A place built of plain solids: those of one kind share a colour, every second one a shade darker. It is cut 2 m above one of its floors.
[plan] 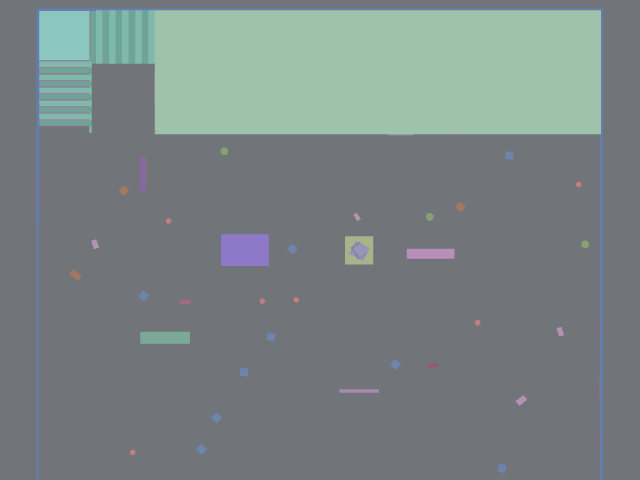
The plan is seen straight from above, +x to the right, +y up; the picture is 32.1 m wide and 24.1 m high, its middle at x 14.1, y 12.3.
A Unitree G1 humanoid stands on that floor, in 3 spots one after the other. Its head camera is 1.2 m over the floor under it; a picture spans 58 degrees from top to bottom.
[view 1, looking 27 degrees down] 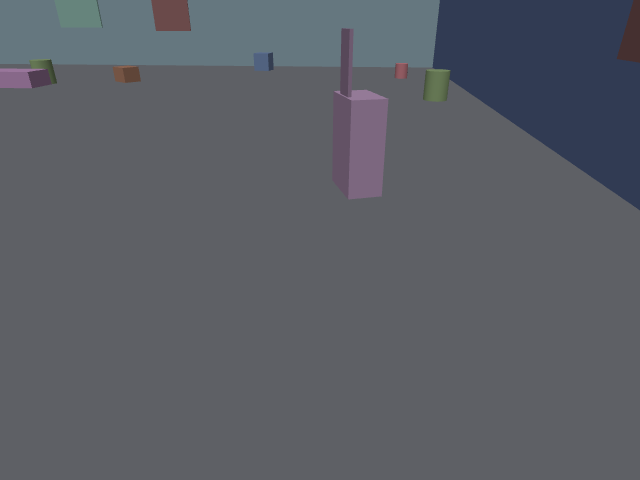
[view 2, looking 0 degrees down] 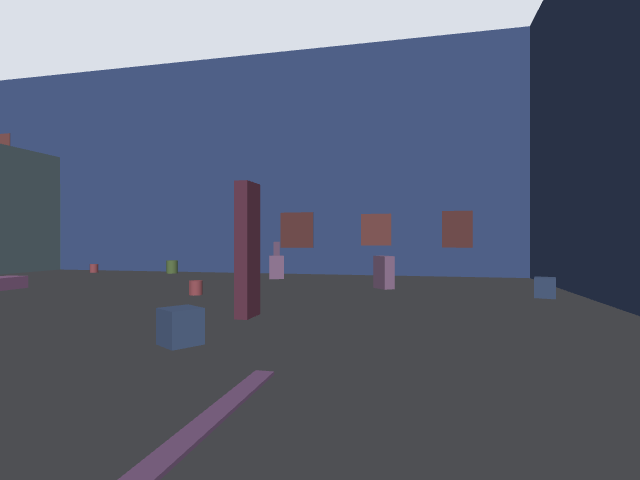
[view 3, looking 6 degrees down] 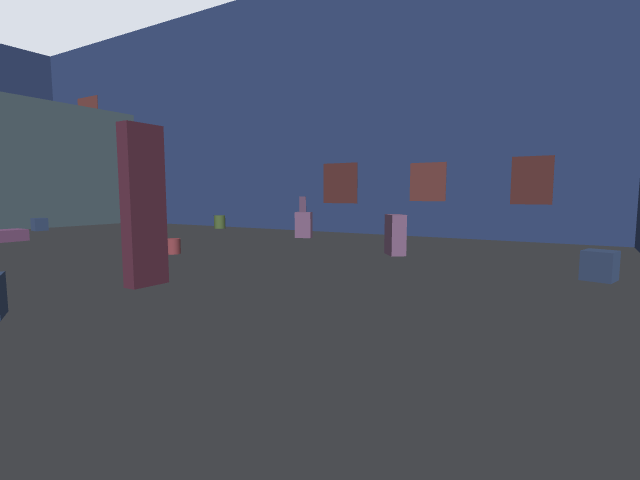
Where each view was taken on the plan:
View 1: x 26.16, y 4.41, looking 95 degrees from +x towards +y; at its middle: ground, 2.64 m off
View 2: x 13.40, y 3.37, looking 13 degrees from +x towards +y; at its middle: wall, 15.15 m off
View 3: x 16.07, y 1.10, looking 31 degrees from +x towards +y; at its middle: ground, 11.48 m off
